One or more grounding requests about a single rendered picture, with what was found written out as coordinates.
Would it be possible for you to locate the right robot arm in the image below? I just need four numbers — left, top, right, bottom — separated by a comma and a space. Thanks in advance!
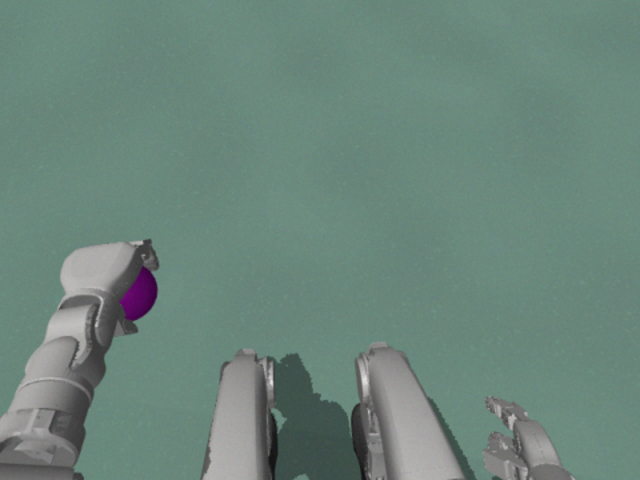
527, 464, 576, 480

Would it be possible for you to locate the ball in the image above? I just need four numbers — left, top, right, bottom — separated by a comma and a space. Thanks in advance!
119, 266, 157, 321

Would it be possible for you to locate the left robot arm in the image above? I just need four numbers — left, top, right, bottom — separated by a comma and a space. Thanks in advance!
0, 288, 120, 480

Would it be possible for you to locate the right robot hand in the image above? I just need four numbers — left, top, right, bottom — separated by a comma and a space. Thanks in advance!
483, 396, 563, 480

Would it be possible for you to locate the left robot hand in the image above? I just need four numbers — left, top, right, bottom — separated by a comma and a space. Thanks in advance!
60, 239, 159, 337

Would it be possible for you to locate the right robot foot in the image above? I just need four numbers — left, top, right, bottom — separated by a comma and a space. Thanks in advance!
351, 403, 383, 480

